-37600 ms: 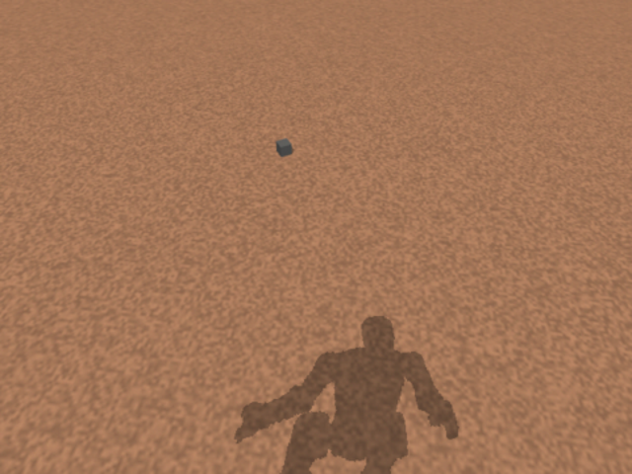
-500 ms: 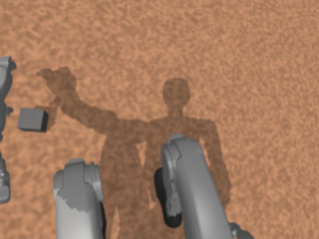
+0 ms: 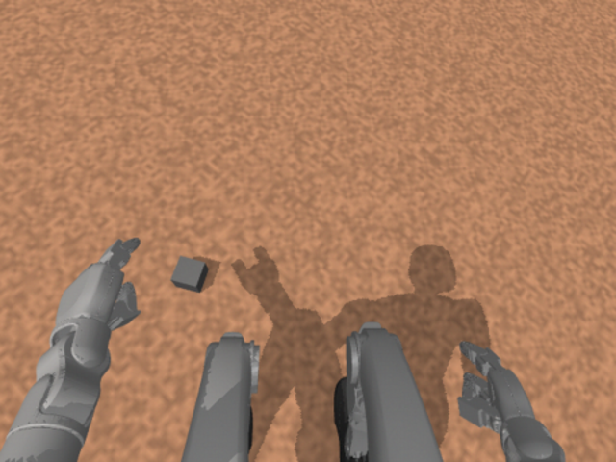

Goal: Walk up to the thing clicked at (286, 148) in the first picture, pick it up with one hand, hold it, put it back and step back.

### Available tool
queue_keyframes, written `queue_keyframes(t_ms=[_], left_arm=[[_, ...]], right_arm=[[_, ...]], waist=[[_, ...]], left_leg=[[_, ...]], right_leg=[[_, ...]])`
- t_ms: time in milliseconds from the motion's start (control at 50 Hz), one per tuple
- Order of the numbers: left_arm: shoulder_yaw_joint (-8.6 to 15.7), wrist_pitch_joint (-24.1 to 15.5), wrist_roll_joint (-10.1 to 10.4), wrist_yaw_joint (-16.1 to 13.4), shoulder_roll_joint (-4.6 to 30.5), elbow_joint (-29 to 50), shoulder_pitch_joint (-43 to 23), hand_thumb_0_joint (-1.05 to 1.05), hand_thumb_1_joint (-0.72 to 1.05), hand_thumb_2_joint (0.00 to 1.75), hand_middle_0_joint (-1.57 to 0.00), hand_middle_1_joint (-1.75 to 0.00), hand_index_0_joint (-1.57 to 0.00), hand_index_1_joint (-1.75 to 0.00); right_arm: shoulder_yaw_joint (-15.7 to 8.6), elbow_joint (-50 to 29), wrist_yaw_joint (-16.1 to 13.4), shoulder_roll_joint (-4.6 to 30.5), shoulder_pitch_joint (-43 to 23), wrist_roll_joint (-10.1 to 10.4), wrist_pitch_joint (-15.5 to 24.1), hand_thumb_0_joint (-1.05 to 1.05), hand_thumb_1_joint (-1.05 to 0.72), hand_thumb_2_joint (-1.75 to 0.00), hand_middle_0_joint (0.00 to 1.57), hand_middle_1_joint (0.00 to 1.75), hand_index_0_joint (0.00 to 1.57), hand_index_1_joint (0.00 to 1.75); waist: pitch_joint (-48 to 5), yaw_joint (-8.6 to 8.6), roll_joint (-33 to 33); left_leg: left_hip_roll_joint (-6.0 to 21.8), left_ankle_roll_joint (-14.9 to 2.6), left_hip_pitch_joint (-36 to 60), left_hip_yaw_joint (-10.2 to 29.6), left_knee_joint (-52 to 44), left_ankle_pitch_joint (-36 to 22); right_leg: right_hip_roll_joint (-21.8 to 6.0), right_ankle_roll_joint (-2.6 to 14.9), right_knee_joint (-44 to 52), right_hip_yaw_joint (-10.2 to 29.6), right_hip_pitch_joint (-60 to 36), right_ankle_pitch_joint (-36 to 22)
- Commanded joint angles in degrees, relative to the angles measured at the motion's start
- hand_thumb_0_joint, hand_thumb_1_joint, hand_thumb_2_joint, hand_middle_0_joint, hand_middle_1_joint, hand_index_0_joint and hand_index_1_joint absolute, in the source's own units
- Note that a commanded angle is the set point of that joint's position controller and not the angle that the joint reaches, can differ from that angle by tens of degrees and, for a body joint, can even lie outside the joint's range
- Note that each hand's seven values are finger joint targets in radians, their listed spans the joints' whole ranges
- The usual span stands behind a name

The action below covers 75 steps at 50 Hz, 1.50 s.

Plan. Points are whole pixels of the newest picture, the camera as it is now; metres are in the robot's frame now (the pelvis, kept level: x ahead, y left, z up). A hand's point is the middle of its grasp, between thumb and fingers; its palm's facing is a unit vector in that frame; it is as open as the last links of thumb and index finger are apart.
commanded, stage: home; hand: left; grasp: from above
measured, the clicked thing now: (190, 274) +0.48 +0.23 -0.48
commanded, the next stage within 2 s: none
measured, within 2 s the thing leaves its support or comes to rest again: neither
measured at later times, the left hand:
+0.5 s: hand (102, 344) +0.25 +0.17 +0.11, palm faces +0.06 -0.97 -0.25, open 7.4 cm
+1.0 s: hand (63, 371) +0.23 +0.18 +0.15, palm faces +0.08 -0.98 -0.20, open 7.4 cm
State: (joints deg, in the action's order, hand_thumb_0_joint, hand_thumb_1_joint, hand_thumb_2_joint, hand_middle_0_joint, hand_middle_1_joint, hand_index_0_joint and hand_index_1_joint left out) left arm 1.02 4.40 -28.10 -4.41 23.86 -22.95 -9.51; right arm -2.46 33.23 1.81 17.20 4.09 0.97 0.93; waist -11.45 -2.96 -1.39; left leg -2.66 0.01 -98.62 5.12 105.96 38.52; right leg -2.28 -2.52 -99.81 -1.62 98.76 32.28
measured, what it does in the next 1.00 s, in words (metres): rises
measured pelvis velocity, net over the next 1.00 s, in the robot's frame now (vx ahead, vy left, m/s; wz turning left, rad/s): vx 0.08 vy -0.01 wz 0.04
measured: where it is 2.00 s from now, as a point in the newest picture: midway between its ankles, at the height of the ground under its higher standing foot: (293, 458)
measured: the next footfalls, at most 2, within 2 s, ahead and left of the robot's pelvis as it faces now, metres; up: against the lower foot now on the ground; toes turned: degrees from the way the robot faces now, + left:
none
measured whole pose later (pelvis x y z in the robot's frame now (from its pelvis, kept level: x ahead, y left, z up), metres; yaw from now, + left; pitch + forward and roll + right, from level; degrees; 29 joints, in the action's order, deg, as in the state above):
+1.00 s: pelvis +0.08 -0.01 +0.20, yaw +2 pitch +11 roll -3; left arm 1.5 26.4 2.6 -1.1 12.9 7.2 28.5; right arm 2.0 29.4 -10.2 12.5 15.1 0.5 13.5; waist -9.3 -1.5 -2.2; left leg 0.3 0.4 -38.5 4.9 57.9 29.9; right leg -0.7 -1.5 -53.1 -2.6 38.9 24.6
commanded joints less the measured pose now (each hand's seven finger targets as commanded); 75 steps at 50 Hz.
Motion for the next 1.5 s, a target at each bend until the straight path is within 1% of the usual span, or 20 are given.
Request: queue_keyframes(t_ms=[0,20,60,120,140,220,260,280,300,360,420,460,580,700,820,1060,1160,1180,1200,1480], left_arm=[[1.2,2.8,7.4,-0.8,5.1,16.0,-4.3,0.0,0.9,0.9,-0.2,-0.3,-0.2,-0.3],[1.5,4.0,9.7,-0.6,5.2,18.1,-1.9,0.0,0.9,0.9,-0.2,-0.3,-0.2,-0.3],[1.0,6.2,13.6,-0.4,4.0,18.2,2.0,0.0,0.9,0.9,-0.2,-0.3,-0.2,-0.3],[2.4,8.4,18.2,-0.8,4.2,23.2,6.8,0.0,0.9,0.9,-0.2,-0.3,-0.2,-0.3],[2.2,9.1,19.4,-1.0,3.5,24.1,8.1,0.0,0.9,0.9,-0.2,-0.3,-0.2,-0.3],[3.2,11.0,23.0,-2.1,1.2,26.7,13.0,0.0,0.9,0.9,-0.2,-0.3,-0.2,-0.3],[4.3,12.2,24.7,-2.3,0.4,27.6,17.2,0.0,0.9,0.9,-0.2,-0.3,-0.2,-0.3],[4.0,12.7,25.4,-2.1,-0.6,28.5,18.5,0.0,0.9,0.9,-0.2,-0.3,-0.2,-0.3],[4.4,13.3,26.4,-2.0,-1.2,29.6,20.3,0.0,0.9,0.9,-0.2,-0.3,-0.2,-0.3],[4.5,15.4,29.1,-1.4,-3.4,33.2,25.0,0.0,0.9,0.9,-0.2,-0.3,-0.2,-0.3],[5.0,17.4,30.9,-0.9,-4.5,36.0,30.7,0.0,0.9,0.9,-0.2,-0.3,-0.2,-0.3],[5.0,18.5,31.9,-0.5,-5.0,38.8,33.7,0.0,0.9,0.9,-0.2,-0.3,-0.2,-0.3],[4.2,19.9,32.1,1.1,-6.4,40.7,38.8,0.0,0.9,0.9,-0.2,-0.3,-0.2,-0.3],[3.9,19.7,31.5,2.8,-6.0,41.3,37.0,0.0,0.9,0.9,-0.2,-0.3,-0.2,-0.3],[4.3,19.1,30.7,3.3,-5.1,41.4,36.8,0.0,0.9,0.9,-0.2,-0.3,-0.2,-0.3],[3.9,18.6,30.5,2.8,-5.1,41.5,36.6,0.0,0.9,0.9,-0.2,-0.3,-0.2,-0.3],[4.0,18.6,30.8,2.8,-5.3,40.9,37.6,0.0,0.9,0.9,-0.2,-0.3,-0.2,-0.3],[3.6,18.5,30.6,2.9,-5.3,41.0,37.1,0.0,0.9,0.9,-0.2,-0.3,-0.2,-0.3],[3.8,18.4,30.8,3.0,-5.2,40.8,37.3,0.0,0.9,0.9,-0.2,-0.3,-0.2,-0.3],[4.6,18.8,30.6,3.1,-4.9,40.6,36.3,0.0,0.9,0.9,-0.2,-0.3,-0.2,-0.3]], right_arm=[[-2.3,-5.9,-2.0,7.7,3.6,0.9,3.5,0.0,-0.9,-0.9,0.2,0.3,0.2,0.3],[-2.1,-6.8,-2.5,7.3,2.7,1.0,3.9,0.0,-0.9,-0.9,0.2,0.3,0.2,0.3],[-1.3,-7.3,-3.5,6.7,1.9,1.3,4.7,0.0,-0.9,-0.9,0.2,0.3,0.2,0.3],[-0.5,-8.9,-4.9,5.6,2.0,1.6,5.9,0.0,-0.9,-0.9,0.2,0.3,0.2,0.3],[-0.1,-9.2,-5.2,5.0,2.1,1.7,6.2,0.0,-0.9,-0.9,0.2,0.3,0.2,0.3],[1.2,-9.8,-6.9,3.0,3.9,1.9,7.6,0.0,-0.9,-0.9,0.2,0.3,0.2,0.3],[1.6,-10.3,-7.9,2.4,4.9,1.9,8.2,0.0,-0.9,-0.9,0.2,0.3,0.2,0.3],[1.8,-10.2,-8.5,2.2,5.4,1.9,8.5,0.0,-0.9,-0.9,0.2,0.3,0.2,0.3],[1.9,-10.4,-8.9,2.1,6.1,1.9,8.8,0.0,-0.9,-0.9,0.2,0.3,0.2,0.3],[2.1,-11.1,-10.3,1.9,7.5,1.7,9.7,0.0,-0.9,-0.9,0.2,0.3,0.2,0.3],[2.2,-11.6,-11.4,1.9,9.3,1.5,10.5,0.0,-0.9,-0.9,0.2,0.3,0.2,0.3],[2.3,-12.4,-11.9,1.5,9.9,1.4,11.0,0.0,-0.9,-0.9,0.2,0.3,0.2,0.3],[1.9,-12.7,-13.0,1.5,10.6,0.7,12.9,0.0,-0.9,-0.9,0.2,0.3,0.2,0.3],[1.6,-13.0,-12.9,1.9,9.5,0.1,14.6,0.0,-0.9,-0.9,0.2,0.3,0.2,0.3],[1.0,-12.6,-12.7,2.5,9.5,-0.3,15.8,0.0,-0.9,-0.9,0.2,0.3,0.2,0.3],[1.6,-11.9,-12.4,2.4,7.9,-0.4,15.9,0.0,-0.9,-0.9,0.2,0.3,0.2,0.3],[1.3,-11.5,-12.4,2.7,8.5,-0.5,15.8,0.0,-0.9,-0.9,0.2,0.3,0.2,0.3],[1.3,-11.2,-12.4,2.7,8.8,-0.6,15.8,0.0,-0.9,-0.9,0.2,0.3,0.2,0.3],[1.2,-11.1,-12.4,2.8,8.7,-0.6,15.8,0.0,-0.9,-0.9,0.2,0.3,0.2,0.3],[1.2,-11.8,-12.6,2.4,8.0,-0.4,16.0,0.0,-0.9,-0.9,0.2,0.3,0.2,0.3]], waist=[[-25.9,-2.35,-8.2],[-25.0,-2.01,-6.6],[-20.9,-2.81,-3.5],[-20.3,-2.06,-3.4],[-18.9,-2.36,-3.2],[-16.7,-2.48,-2.5],[-15.4,-1.4,-2.7],[-15.4,-1.56,-2.6],[-15.6,-0.97,-3.2],[-13.7,-1.1,-3.2],[-13.0,-0.25,-3.3],[-11.2,0.03,-2.5],[-5.1,-0.06,-1.0],[0.4,-0.18,0.8],[-2.8,0.27,-1.6],[-2.4,1.18,-2.2],[-3.9,1.24,-2.1],[-5.1,0.82,-2.4],[-4.5,1.22,-2.3],[-0.9,1.19,0.0]], left_leg=[[1.8,-0.7,28.8,1.6,-26.8,0.6],[1.7,-0.93,29.2,1.0,-28.0,1.0],[1.5,-1.38,29.5,0.7,-30.0,3.6],[1.6,-1.35,33.5,-0.1,-33.1,1.5],[1.5,-1.36,34.5,0.1,-34.3,1.1],[1.5,-1.35,39.7,-0.4,-38.1,-5.9],[1.4,-1.31,42.4,-0.6,-40.9,-7.4],[1.6,-1.14,44.3,-0.5,-42.0,-10.0],[1.7,-0.96,46.5,-0.6,-43.2,-12.2],[1.7,-0.76,50.8,-1.0,-46.7,-16.2],[1.8,-0.38,56.0,-1.4,-49.7,-22.3],[1.8,-0.47,57.9,-1.7,-51.5,-24.0],[1.9,-0.5,60.5,-1.9,-55.3,-26.0],[1.8,-1.13,60.7,-2.4,-57.8,-19.6],[1.9,-0.49,63.5,-2.4,-57.7,-24.7],[2.3,-0.23,63.3,-1.6,-58.9,-23.3],[2.6,0.16,64.3,-1.5,-58.4,-27.1],[2.7,0.33,65.0,-1.3,-58.2,-28.6],[2.8,0.41,64.7,-1.2,-58.4,-28.8],[2.0,-0.8,61.6,-2.9,-58.1,-18.4]], right_leg=[[1.8,3.58,16.4,-1.7,-22.0,-1.3],[2.1,3.49,19.0,-1.4,-24.8,-0.2],[2.2,3.12,23.3,-0.8,-27.5,2.2],[2.3,3.11,27.4,-0.1,-33.8,1.4],[2.2,3.08,28.6,0.1,-35.0,1.2],[2.3,3.32,34.0,0.4,-42.4,-4.2],[2.3,3.33,37.2,0.7,-46.2,-5.2],[2.4,3.4,38.0,0.5,-47.6,-7.2],[2.3,3.41,39.1,0.4,-49.7,-9.0],[2.6,3.25,43.1,0.0,-54.5,-12.3],[3.0,3.29,46.0,-0.7,-59.6,-17.3],[3.2,3.04,48.8,-1.1,-62.5,-19.0],[3.5,3.1,52.4,-2.1,-64.5,-20.0],[3.4,2.38,55.5,-2.8,-63.8,-14.2],[3.3,2.74,53.7,-2.8,-65.4,-18.4],[3.5,2.85,53.8,-3.1,-65.9,-17.1],[3.7,3.1,52.7,-3.1,-66.3,-19.5],[3.7,3.23,52.2,-3.2,-66.3,-20.2],[3.8,3.2,52.3,-3.3,-66.4,-20.2],[3.1,2.33,55.4,-2.1,-65.6,-13.5]])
